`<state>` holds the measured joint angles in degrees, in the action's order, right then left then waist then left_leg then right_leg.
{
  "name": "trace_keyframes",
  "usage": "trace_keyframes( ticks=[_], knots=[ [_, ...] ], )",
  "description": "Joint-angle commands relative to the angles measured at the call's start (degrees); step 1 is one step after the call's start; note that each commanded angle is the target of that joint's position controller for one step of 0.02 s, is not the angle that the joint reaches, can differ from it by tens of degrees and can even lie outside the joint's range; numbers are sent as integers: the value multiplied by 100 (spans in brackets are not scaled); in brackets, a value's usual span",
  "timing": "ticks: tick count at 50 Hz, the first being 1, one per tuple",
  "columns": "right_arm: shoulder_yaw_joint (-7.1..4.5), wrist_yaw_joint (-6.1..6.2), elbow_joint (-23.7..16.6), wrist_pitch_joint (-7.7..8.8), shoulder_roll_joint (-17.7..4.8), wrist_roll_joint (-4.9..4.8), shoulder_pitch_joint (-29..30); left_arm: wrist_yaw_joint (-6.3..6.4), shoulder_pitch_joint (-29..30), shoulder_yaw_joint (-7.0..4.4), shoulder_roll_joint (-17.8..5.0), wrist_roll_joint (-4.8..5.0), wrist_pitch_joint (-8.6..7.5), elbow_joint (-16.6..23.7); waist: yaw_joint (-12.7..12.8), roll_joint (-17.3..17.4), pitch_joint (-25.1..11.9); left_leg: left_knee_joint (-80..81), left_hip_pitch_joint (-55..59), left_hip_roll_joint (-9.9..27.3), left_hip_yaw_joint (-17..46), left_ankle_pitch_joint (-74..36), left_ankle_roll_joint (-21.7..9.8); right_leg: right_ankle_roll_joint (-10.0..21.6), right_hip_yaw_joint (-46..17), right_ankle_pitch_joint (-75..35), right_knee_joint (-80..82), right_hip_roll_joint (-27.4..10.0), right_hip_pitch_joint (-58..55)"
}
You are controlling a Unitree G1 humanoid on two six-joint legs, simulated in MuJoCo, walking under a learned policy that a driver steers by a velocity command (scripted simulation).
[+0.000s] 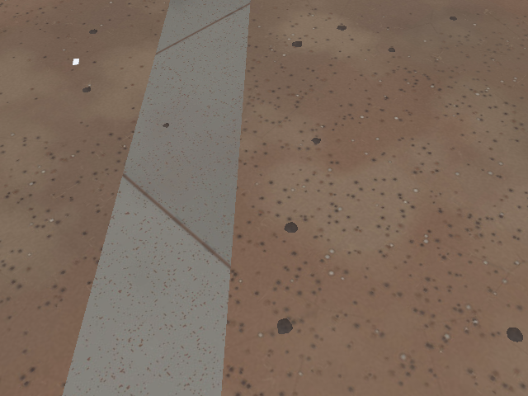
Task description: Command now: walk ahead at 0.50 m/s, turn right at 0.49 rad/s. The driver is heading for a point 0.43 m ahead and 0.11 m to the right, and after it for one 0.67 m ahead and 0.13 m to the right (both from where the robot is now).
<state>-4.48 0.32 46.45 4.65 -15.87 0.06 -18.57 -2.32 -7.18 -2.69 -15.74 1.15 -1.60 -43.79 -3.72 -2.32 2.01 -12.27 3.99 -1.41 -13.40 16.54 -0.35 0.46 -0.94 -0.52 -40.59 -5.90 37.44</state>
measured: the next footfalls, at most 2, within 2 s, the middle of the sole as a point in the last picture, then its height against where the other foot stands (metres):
right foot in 0.12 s outside the picture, level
left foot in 0.58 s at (269, 374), level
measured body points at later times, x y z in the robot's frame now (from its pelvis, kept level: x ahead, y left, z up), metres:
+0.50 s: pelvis +0.28 -0.05 +0.00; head +0.31 -0.08 +0.45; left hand +0.42 +0.22 -0.10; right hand +0.43 -0.35 -0.08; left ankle +0.50 +0.05 -0.70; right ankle +0.20 -0.12 -0.74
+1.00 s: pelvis +0.38 -0.08 -0.01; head +0.39 -0.11 +0.44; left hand +0.66 +0.07 -0.09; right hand +0.34 -0.38 -0.13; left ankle +0.50 +0.01 -0.74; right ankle +0.33 -0.19 -0.74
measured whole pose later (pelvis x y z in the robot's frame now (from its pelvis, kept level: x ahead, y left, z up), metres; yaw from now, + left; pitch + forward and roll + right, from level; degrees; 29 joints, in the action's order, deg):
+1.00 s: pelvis +0.38 -0.08 -0.01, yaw -32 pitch +0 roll +2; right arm -2.8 -0.5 45.0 -0.1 -16.5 -0.1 -8.1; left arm 0.8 -10.0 -2.9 -16.5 -0.8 3.2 -37.1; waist -1.9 0.2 3.3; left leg -27.9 -18.5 2.6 -6.4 9.9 0.1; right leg -0.2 -1.5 15.0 -30.9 -2.0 16.4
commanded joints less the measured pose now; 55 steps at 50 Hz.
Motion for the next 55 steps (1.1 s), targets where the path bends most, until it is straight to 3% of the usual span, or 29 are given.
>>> trace_keyframes(
  ticks=[1, 3, 5, 6, 7, 8, 9, 11, 12, 16, 20, 24, 28, 29, 30, 31, 32, 33, 36, 38, 42, 46, 48, 49, 50, 51, 52, 53, 55],
  knots=[
    [-278, 47, -228, -40, -1030, -109, 102, -106, 601, -63, -361, -4, -62, 623, 40, 450, 427, 182, 14, 1860, 337, -2578, -808, 231, 188, 347, 338, 22, 168],
    [-323, 77, -228, -130, -1197, -144, 187, -132, 398, -151, -516, -4, -33, 691, 255, 618, 127, -534, 223, 1852, 180, -4355, -674, 452, 531, 922, 362, 360, -390],
    [-310, 104, -275, -226, -1230, -193, 356, -79, -885, -411, -926, 31, 3, 424, 1018, 592, -633, -2431, -180, 1565, -71, -5380, -406, 790, 796, 951, 681, 905, -2208],
    [-222, 130, -351, -193, -1045, -97, 252, 33, -1824, -625, -1403, 47, 61, 195, 1389, 111, -1157, -4114, -1450, 1307, -77, -3925, -118, 1080, -39, 788, 840, 599, -3937],
    [46, 65, -663, -56, -160, 130, -279, 88, -1646, -710, -2045, 94, 30, 253, 639, -1449, -1506, -6163, -4026, 83, 402, 1460, 302, 2148, -3351, 1774, 1447, -863, -5610],
    [34, -8, -706, 169, -547, -73, 191, 41, -1745, -572, -1644, 29, -85, 475, 1021, -715, -2299, -6810, -4650, -79, 1834, 1891, 205, 2424, -4854, 2571, 2351, -1311, -6000],
    [-44, -57, -872, 288, -847, -292, 752, 23, -1558, -476, -1287, -15, -177, 428, 1099, -398, -1501, -6716, -5139, 213, 1911, 1332, 51, 2101, -4085, 2269, 2509, -1202, -5552],
    [-45, 14, -813, 376, -820, -67, 872, 45, -850, -367, -926, 3, -228, 519, 633, 152, -657, -5713, -4635, 665, 1871, 485, -34, 1720, -2790, 1058, 2461, -726, -3984],
    [-88, 18, -775, 327, -872, 8, 772, 75, -622, -305, -769, -69, -234, 628, 437, 65, -570, -5436, -4203, 779, 1918, 260, -10, 1661, -2428, 476, 2561, -556, -3475],
    [-42, 13, -833, 109, -610, 95, 856, 199, -698, -343, -942, -49, -257, 630, 315, 83, -359, -4444, -3865, 698, 1699, -309, 317, 1669, -1719, -623, 2796, -270, -2644],
    [66, -10, -1035, 102, -360, 109, 1631, 354, -898, -401, -1082, -17, -102, 519, 551, -160, -228, -2652, -3275, 192, 1484, -1710, 473, 1161, -1031, -1687, 2358, 295, -2146],
    [23, -104, -1156, 99, -505, 11, 2001, 432, -1185, -411, -1030, 30, 79, 412, 691, -341, -400, -1788, -2957, -113, 1680, -2054, 396, 909, -1618, -1030, 1876, 186, -2530],
    [-113, -95, -993, 209, -809, 99, 1279, 486, -711, -376, -840, 5, 141, 655, 203, -437, -713, -963, -2122, 67, 1784, -2292, 8, 568, -2108, -929, 569, 351, -2943],
    [-159, -50, -988, 229, -1081, 217, 845, 467, -739, -273, -537, -75, 119, 812, 85, 103, -1401, -1197, -780, 946, 2430, -3801, -354, 319, -1786, 136, -656, 722, -2411],
    [-134, -18, -1036, 145, -1203, 327, 761, 441, -1964, -180, -161, -107, 113, 702, 623, 1585, -2080, -1569, 932, 2500, 4103, -5959, -1379, -51, -1295, 4363, -2245, 1552, -949],
    [-164, -48, -979, 19, -1090, 109, 667, 404, -2413, -251, -826, -9, 140, 614, 630, 1779, -2502, -1323, 971, 2980, 5136, -4247, -1779, -207, -1123, 4256, -3137, 1120, -449],
    [-68, -17, -1136, -60, -709, 59, 936, 428, -1805, -382, -1210, 53, 240, 581, 414, 1118, -1837, -1108, 437, 2509, 4467, -3089, -1562, -402, -980, 3705, -3529, 879, -170],
    [4, 14, -1156, -157, -533, 83, 1168, 466, -1313, -420, -1284, 49, 352, 673, 360, 770, -1366, -959, -157, 2154, 3761, -2350, -1310, -502, -743, 3272, -3506, 735, -75],
    [10, 74, -1087, -298, -628, 160, 1564, 488, -1115, -370, -891, 32, 554, 811, 525, 1004, -532, -394, -1740, 1479, 2535, -1597, -1144, -573, -345, 2749, -2873, 494, -666],
    [-27, 98, -1000, -301, -674, 169, 1503, 492, -1092, -315, -671, 4, 531, 864, 483, 1082, -623, -309, -1673, 1502, 2194, -1966, -1288, -569, -170, 2662, -2380, 459, -815],
    [-107, 128, -913, -361, -860, 91, 1555, 413, -741, -259, -627, -48, 498, 1037, 377, 972, -905, -265, -1449, 1821, 1887, -2072, -1443, -469, -93, 2216, -1429, 198, -1150],
    [-74, 7, -690, -430, -905, -26, 1432, 327, -700, -188, -536, -124, 474, 989, 360, 965, -827, -348, -1676, 1702, 1842, -1470, -1394, -237, 53, 2131, -148, 426, -1984],
    [60, -73, -562, -429, -643, -120, 1548, 284, -1057, -156, -396, -186, 440, 745, 641, 862, -777, -691, -2098, 1455, 1717, -1038, -1063, -27, 175, 1217, 1406, 553, -3005],
    [182, -142, -402, -383, -334, -114, 1249, 293, -1080, -150, -485, -242, 432, 725, 624, 675, -775, -870, -2532, 1210, 1587, -575, -582, 124, -149, 735, 2003, 351, -3709],
    [298, -233, -421, -340, -36, 98, 996, 360, -1116, -216, -988, -294, 436, 802, 353, -472, -961, -1927, -2933, 669, 1090, 546, -14, 444, -1509, -294, 2177, -888, -4136],
    [245, -204, -420, -346, -151, 49, 889, 364, -482, -195, -1049, -402, 410, 875, 176, -1162, -743, -2143, -2636, 473, 1162, 1345, 234, 1188, -1686, 474, 2326, -1446, -2674],
    [152, -149, -388, -398, -606, 14, 1128, 333, -15, -159, -820, -422, 316, 994, 283, -817, -427, -2468, -2192, 515, 1323, 900, 310, 1160, -1334, 1379, 2482, -1038, -2099],
    [76, -114, -379, -432, -720, -33, 1185, 338, 137, -183, -849, -394, 245, 933, 245, -893, -241, -2610, -2387, 354, 1184, 504, 308, 958, -1036, 1583, 2434, -770, -2125],
    [-36, -5, -293, -545, -914, -23, 1100, 383, 32, -231, -943, -311, 153, 850, 420, -1028, -118, -3507, -2893, 357, 1316, 945, 377, 1021, -990, 480, 2310, -922, -2418]
  ],
)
